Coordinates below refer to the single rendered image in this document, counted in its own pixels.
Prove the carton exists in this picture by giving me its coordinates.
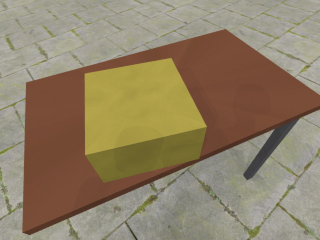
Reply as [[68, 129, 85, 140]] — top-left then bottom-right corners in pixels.
[[84, 58, 207, 183]]

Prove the table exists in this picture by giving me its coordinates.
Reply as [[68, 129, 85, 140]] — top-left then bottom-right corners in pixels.
[[22, 29, 320, 235]]

